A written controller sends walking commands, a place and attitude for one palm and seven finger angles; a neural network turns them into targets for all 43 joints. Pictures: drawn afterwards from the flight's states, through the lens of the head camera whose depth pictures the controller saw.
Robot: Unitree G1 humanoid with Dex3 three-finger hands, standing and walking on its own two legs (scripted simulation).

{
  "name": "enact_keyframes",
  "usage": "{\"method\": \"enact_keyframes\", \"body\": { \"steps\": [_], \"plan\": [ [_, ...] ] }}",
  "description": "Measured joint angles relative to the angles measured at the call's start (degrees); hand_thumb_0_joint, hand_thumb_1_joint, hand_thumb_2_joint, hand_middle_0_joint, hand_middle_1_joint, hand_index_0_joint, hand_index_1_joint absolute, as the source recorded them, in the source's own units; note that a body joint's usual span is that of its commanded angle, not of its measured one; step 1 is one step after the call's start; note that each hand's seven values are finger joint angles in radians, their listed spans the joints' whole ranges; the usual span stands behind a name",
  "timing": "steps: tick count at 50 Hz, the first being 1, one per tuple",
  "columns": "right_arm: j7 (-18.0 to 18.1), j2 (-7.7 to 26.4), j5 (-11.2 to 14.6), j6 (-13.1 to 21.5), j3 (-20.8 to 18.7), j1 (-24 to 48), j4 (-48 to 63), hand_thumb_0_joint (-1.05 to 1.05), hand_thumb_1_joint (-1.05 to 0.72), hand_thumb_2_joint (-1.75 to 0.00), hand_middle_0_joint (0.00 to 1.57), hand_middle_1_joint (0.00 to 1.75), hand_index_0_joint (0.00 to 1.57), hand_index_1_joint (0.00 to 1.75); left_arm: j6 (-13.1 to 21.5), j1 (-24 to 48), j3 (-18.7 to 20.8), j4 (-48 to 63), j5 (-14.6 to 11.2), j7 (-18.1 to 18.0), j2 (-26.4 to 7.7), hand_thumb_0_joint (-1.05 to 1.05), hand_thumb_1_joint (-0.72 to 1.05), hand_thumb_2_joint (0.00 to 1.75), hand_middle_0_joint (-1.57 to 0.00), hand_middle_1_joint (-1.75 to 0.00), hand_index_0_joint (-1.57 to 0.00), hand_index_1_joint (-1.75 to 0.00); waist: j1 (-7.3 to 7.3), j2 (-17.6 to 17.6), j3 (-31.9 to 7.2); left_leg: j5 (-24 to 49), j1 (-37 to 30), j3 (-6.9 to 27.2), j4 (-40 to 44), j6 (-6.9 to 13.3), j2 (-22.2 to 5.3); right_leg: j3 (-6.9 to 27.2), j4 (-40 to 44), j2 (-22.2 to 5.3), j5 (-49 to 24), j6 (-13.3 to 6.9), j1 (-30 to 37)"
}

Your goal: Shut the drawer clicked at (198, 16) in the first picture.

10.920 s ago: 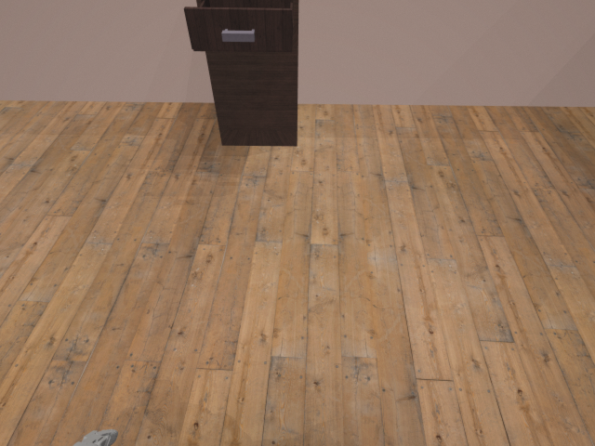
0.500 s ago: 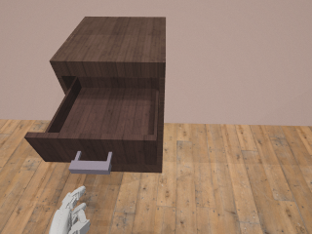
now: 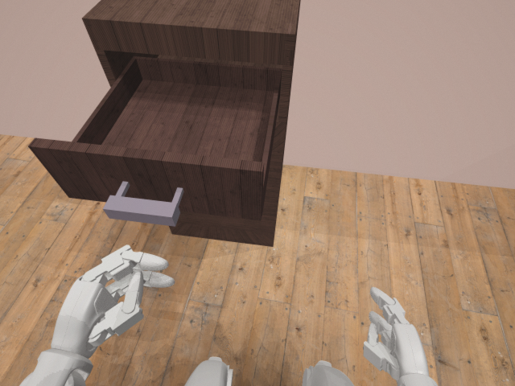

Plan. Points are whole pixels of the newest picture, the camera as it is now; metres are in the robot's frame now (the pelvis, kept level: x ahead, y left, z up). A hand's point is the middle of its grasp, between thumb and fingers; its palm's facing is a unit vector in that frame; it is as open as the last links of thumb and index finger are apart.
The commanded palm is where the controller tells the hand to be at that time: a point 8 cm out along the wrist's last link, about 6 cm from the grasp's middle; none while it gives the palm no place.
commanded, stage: raise the hand and make a fist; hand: left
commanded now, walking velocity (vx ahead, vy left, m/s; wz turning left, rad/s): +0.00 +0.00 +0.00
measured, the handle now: (147, 200) +0.39 +0.23 +0.04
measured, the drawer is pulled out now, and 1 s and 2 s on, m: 0.30 0.30 0.30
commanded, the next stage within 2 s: bring the fist close to the handle in 1.22 s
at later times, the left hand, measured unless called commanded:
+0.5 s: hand (115, 295) +0.21 +0.19 +0.11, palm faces -0.02 -1.00 -0.06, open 3.1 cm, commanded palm +0.16 +0.25 +0.12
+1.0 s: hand (110, 288) +0.20 +0.19 +0.14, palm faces -0.02 -1.00 -0.08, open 3.2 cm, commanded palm +0.15 +0.24 +0.15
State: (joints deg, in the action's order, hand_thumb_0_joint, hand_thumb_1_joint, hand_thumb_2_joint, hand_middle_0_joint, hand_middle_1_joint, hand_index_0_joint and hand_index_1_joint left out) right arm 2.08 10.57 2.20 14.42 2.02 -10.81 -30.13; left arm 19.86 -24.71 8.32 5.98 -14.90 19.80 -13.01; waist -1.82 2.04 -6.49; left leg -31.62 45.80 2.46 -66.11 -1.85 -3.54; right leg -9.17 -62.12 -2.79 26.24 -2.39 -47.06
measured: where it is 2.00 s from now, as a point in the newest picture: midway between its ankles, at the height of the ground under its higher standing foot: outside the picture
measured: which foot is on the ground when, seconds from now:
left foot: down 0.00-1.00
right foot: down 0.00-1.00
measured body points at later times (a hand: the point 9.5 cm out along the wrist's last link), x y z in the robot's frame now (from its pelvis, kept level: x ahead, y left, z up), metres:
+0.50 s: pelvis +0.03 +0.03 +0.03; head +0.06 +0.03 +0.48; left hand +0.20 +0.25 +0.11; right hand +0.22 -0.21 -0.02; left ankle +0.01 +0.13 -0.66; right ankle +0.05 -0.10 -0.66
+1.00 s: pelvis +0.04 +0.02 +0.04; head +0.05 +0.02 +0.49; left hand +0.20 +0.24 +0.15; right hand +0.22 -0.20 -0.01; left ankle +0.01 +0.13 -0.66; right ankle +0.05 -0.10 -0.66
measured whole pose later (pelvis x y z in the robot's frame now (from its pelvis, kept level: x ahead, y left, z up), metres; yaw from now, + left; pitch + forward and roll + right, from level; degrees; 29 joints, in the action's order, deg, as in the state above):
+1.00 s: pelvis +0.04 +0.02 +0.04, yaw -1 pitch +6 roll -2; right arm 1.7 12.4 2.6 15.9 1.6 -15.1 -30.0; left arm 11.8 -38.2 6.1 22.1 -12.6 12.2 -11.8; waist -1.3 2.8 -6.1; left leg -28.6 28.2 -0.6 -50.8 0.3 -2.1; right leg -6.7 -47.7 -3.1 22.9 0.3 -30.4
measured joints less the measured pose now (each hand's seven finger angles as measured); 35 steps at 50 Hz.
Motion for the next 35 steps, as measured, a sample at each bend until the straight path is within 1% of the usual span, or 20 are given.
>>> {"method": "enact_keyframes", "body": {
  "steps": [2,4,7,10,14,16,19,23,29,35],
  "plan": [
    [0.1,-0.9,0.1,-0.8,0.0,-1.8,-0.9,0.01,-0.90,-0.90,0.21,0.30,0.20,0.30,-3.0,-0.2,0.7,0.0,-0.3,-0.5,-0.2,0.02,0.90,0.90,-0.75,-0.90,-0.75,-0.90,1.25,0.1,-0.2,0.7,-1.7,-0.8,2.1,0.2,0.0,0.7,1.8,0.1,-0.7,0.2,1.2],
    [0.2,-1.2,0.2,-1.2,-0.4,-3.6,-1.4,0.01,-0.90,-0.90,0.21,0.30,0.20,0.30,-4.4,-1.5,1.5,0.5,-0.7,-1.8,0.0,0.02,0.90,0.90,-0.79,-0.94,-0.79,-0.94,2.29,0.1,-0.3,1.4,-3.4,-1.6,4.2,0.5,0.1,1.4,3.5,0.2,-1.4,0.5,2.5],
    [0.4,-0.5,0.1,-1.1,-1.5,-5.7,-2.0,0.01,-0.90,-0.90,0.21,0.30,0.20,0.30,-3.8,-4.2,2.6,1.6,-0.7,-4.0,0.2,0.02,0.90,0.90,-0.85,-1.00,-0.84,-1.00,3.09,-0.1,-0.2,2.1,-5.3,-2.6,6.6,0.8,0.2,2.2,5.5,0.2,-2.2,0.9,4.0],
    [0.3,1.2,0.1,-0.2,-2.7,-6.9,-2.3,0.01,-0.90,-0.90,0.21,0.30,0.20,0.30,-1.7,-7.1,2.6,3.0,-0.5,-5.3,0.5,0.02,0.90,0.90,-0.91,-1.07,-0.90,-1.07,3.28,-0.2,0.2,2.4,-6.3,-2.9,7.8,1.1,0.5,2.6,6.6,0.0,-2.6,1.2,4.9],
    [0.3,3.3,0.0,1.2,-3.8,-7.0,-2.1,0.01,-0.90,-0.90,0.20,0.30,0.20,0.30,0.5,-9.6,1.1,4.8,0.0,-5.9,0.8,0.02,0.90,0.90,-0.99,-1.16,-0.98,-1.16,2.97,-0.4,0.5,2.3,-6.7,-3.0,8.2,1.6,0.8,2.7,7.2,-0.3,-2.6,1.7,5.5],
    [0.3,3.9,0.0,1.7,-4.1,-6.4,-1.9,0.01,-0.90,-0.90,0.20,0.30,0.20,0.30,0.9,-10.0,0.3,5.6,0.5,-6.1,0.9,0.02,0.90,0.90,-1.03,-1.20,-1.02,-1.20,2.75,-0.6,0.6,2.1,-7.0,-3.0,8.2,1.8,1.0,2.7,7.4,-0.4,-2.5,2.0,5.9],
    [0.1,3.9,0.0,2.0,-4.2,-5.2,-1.2,0.01,-0.90,-0.90,0.20,0.30,0.20,0.30,0.8,-10.4,-0.7,7.0,1.1,-6.6,1.0,0.02,0.90,0.90,-1.09,-1.26,-1.08,-1.26,2.44,-0.7,0.4,1.8,-7.8,-3.1,8.5,2.1,1.1,2.7,7.8,-0.5,-2.4,2.2,6.7],
    [-0.3,2.9,-0.1,1.7,-3.6,-3.4,0.2,0.01,-0.91,-0.90,0.20,0.30,0.20,0.30,-0.5,-11.0,-1.5,9.1,1.7,-7.3,1.2,0.02,0.90,0.90,-1.17,-1.35,-1.16,-1.35,1.92,-0.7,0.0,1.6,-9.4,-3.1,9.3,2.3,1.2,2.7,8.8,-0.5,-2.3,2.5,8.5],
    [-0.9,1.0,-0.1,0.9,-1.6,-1.6,2.2,0.01,-0.90,-0.90,0.20,0.30,0.20,0.30,-3.5,-12.0,-2.2,12.3,2.3,-7.6,1.4,0.02,0.90,0.90,-1.29,-1.48,-1.28,-1.48,0.80,-0.2,-0.4,1.6,-12.1,-3.0,10.8,2.5,1.4,2.5,10.6,-0.5,-2.4,2.9,11.4],
    [-1.2,0.2,-0.2,0.4,0.0,-1.4,2.7,0.01,-0.90,-0.90,0.20,0.30,0.20,0.30,-5.8,-13.3,-3.1,15.2,2.8,-7.5,1.6,0.02,0.90,0.90,-1.36,-1.56,-1.36,-1.56,-0.22,0.3,-0.3,1.8,-14.0,-2.8,12.0,2.6,1.6,2.3,11.9,-0.7,-2.5,3.1,13.4]
  ]
}}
